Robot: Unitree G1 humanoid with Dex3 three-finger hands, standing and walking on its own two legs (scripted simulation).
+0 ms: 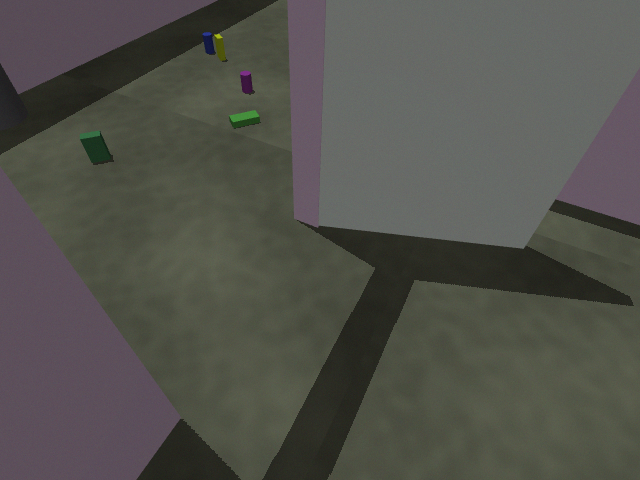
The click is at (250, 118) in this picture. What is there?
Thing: flat box
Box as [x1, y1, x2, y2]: [229, 110, 259, 127]
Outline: 259,116 255,110 229,115 229,119 233,127 259,122
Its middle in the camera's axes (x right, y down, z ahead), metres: -0.43 -0.70 +2.26
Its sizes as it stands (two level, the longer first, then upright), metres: 0.158 0.076 0.038
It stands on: the floor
